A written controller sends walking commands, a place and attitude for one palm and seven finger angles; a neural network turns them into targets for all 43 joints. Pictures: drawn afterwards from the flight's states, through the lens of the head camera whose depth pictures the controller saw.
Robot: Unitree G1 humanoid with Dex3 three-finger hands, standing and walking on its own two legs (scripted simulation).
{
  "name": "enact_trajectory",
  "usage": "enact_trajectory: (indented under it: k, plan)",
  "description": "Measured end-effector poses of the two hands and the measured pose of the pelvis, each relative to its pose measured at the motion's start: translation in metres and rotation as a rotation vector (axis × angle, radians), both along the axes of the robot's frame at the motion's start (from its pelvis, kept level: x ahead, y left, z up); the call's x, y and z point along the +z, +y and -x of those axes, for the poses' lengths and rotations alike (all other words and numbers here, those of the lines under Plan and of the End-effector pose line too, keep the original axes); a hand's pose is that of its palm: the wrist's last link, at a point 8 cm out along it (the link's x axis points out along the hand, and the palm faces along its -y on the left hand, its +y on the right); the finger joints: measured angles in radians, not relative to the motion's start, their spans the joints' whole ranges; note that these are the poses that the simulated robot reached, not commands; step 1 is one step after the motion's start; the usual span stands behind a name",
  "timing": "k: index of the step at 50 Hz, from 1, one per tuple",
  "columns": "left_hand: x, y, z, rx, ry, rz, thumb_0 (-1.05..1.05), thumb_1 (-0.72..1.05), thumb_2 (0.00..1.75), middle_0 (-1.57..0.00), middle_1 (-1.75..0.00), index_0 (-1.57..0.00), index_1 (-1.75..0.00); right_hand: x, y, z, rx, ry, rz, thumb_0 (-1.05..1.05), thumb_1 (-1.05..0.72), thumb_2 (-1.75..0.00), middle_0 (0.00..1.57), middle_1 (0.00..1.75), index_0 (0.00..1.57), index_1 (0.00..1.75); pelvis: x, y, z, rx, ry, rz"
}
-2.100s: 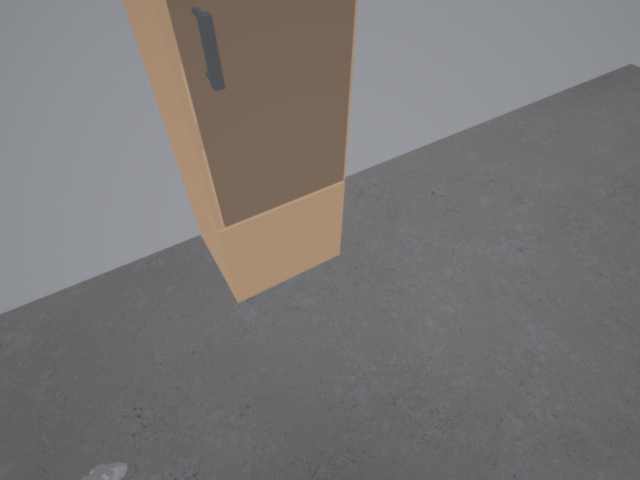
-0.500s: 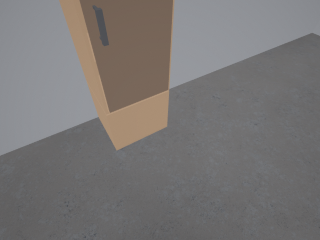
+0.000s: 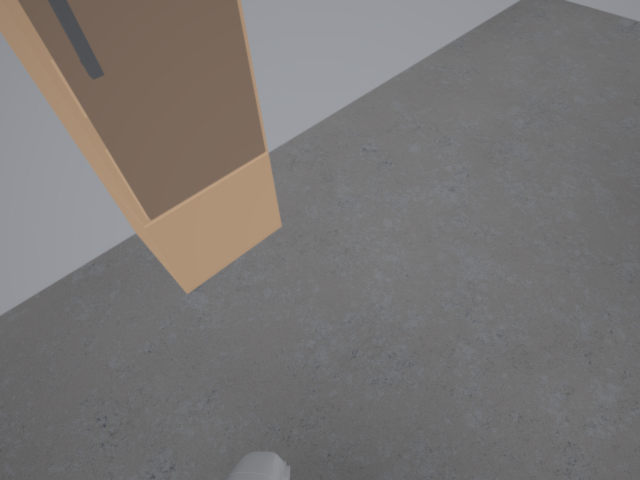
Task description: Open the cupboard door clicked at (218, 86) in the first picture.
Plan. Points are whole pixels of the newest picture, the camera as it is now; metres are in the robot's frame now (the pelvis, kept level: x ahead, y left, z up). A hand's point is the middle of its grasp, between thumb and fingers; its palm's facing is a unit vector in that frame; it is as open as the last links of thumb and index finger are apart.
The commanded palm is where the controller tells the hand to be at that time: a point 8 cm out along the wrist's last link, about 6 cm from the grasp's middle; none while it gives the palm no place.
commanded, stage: walk to a spot facing it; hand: left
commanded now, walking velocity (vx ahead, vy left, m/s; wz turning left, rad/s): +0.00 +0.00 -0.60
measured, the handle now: (72, 34) +0.76 +0.51 +0.16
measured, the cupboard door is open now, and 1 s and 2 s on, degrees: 0 0 0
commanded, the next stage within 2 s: turn to face it in 1.56 s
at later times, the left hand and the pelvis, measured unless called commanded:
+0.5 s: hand out of the picture +0.11 +0.26 -0.16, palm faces -0.25 -0.94 -0.22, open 7.4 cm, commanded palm none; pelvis -0.02 +0.06 +0.01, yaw -19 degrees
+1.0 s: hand (289, 420) +0.22 +0.08 -0.17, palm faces -0.57 -0.80 -0.18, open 7.3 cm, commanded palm none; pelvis +0.07 -0.04 +0.00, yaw -35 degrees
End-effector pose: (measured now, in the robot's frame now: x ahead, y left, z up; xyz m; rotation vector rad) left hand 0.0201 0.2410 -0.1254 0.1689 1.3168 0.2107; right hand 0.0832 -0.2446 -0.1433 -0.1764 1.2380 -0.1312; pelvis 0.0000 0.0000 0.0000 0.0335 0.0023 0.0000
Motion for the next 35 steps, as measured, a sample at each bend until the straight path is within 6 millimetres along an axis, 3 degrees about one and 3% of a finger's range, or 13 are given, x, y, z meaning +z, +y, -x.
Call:
enact_trajectory:
  k: [6,13,17,22,28,31,35]
  plan:
    - [0.001,0.011,-0.01,-0.055,-0.011,0.003,0.0,0.9,0.9,-0.21,-0.3,-0.2,-0.3,0.013,-0.002,0.007,-0.062,-0.049,0.033,0.01,-0.9,-0.9,0.2,0.3,0.2,0.3,0.004,0.009,0.007,-0.072,0.017,0.001]
    - [-0.008,0.048,-0.032,-0.138,-0.041,-0.001,0.01,0.9,0.9,-0.21,-0.3,-0.2,-0.3,0.029,0.013,0.022,-0.129,-0.137,0.088,0.01,-0.91,-0.9,0.2,0.3,0.2,0.3,-0.001,0.037,0.02,-0.156,0.029,0.02]
    - [-0.013,0.068,-0.053,-0.195,-0.068,0.005,0.01,0.9,0.9,-0.21,-0.3,-0.2,-0.3,0.035,0.026,0.053,-0.172,-0.141,0.117,0.01,-0.9,-0.9,0.2,0.3,0.2,0.3,-0.002,0.052,0.027,-0.203,0.016,0.031]
    - [-0.003,0.074,-0.078,-0.277,-0.095,0.019,0.01,0.91,0.9,-0.2,-0.3,-0.2,-0.3,0.04,0.04,0.096,-0.241,-0.088,0.115,0.01,-0.9,-0.9,0.2,0.3,0.2,0.3,0.006,0.059,0.027,-0.279,0.001,0.051]
    - [0.001,0.046,-0.113,-0.412,-0.074,0.041,0.01,0.91,0.9,-0.2,-0.3,-0.19,-0.3,0.033,0.051,0.157,-0.39,-0.022,0.084,0.01,-0.9,-0.9,0.2,0.3,0.2,0.3,0.008,0.053,0.018,-0.379,0.002,0.056]
    - [0.002,0.014,-0.141,-0.495,-0.08,0.054,0.01,0.91,0.9,-0.2,-0.3,-0.19,-0.3,0.026,0.055,0.195,-0.476,0.056,0.058,0.01,-0.9,-0.9,0.2,0.3,0.2,0.3,0.007,0.042,0.014,-0.427,0.008,0.053]
    - [0.003,-0.044,-0.183,-0.613,-0.126,0.071,0.01,0.91,0.9,-0.2,-0.3,-0.19,-0.3,0.014,0.057,0.243,-0.585,0.18,0.014,0.01,-0.9,-0.9,0.2,0.3,0.2,0.3,0.0,0.019,0.005,-0.489,0.018,0.047]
